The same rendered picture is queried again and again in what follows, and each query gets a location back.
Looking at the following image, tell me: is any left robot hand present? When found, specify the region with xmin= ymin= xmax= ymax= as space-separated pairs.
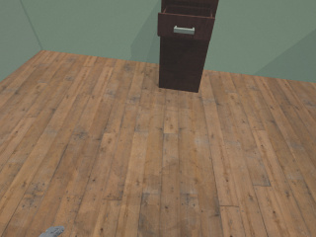
xmin=39 ymin=225 xmax=64 ymax=237

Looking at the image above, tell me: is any handle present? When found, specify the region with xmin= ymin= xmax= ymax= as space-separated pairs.
xmin=173 ymin=26 xmax=195 ymax=35

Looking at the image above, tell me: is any drawer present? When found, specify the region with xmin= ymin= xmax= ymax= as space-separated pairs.
xmin=157 ymin=5 xmax=215 ymax=41

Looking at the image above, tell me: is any cabinet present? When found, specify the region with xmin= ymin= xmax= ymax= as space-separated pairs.
xmin=158 ymin=0 xmax=219 ymax=93

